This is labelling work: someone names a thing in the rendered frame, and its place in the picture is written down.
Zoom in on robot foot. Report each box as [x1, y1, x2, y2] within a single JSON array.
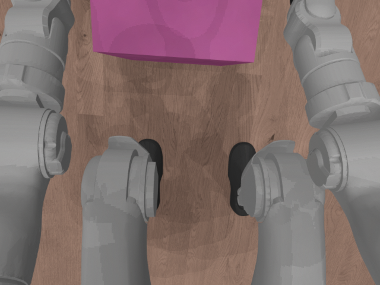
[[228, 142, 256, 216], [139, 139, 163, 209]]

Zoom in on robot left foot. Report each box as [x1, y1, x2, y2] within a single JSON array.
[[139, 139, 163, 209]]

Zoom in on robot left upper arm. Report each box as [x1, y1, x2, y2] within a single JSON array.
[[0, 106, 72, 285]]

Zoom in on left robot forearm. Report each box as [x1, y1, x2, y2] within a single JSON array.
[[0, 0, 75, 113]]

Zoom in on robot right upper arm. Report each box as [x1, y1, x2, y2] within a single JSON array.
[[306, 120, 380, 285]]

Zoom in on robot right foot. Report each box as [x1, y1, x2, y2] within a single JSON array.
[[228, 142, 256, 216]]

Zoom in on carton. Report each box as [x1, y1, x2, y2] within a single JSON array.
[[90, 0, 262, 66]]

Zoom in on right robot forearm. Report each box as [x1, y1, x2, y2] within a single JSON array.
[[283, 0, 380, 129]]

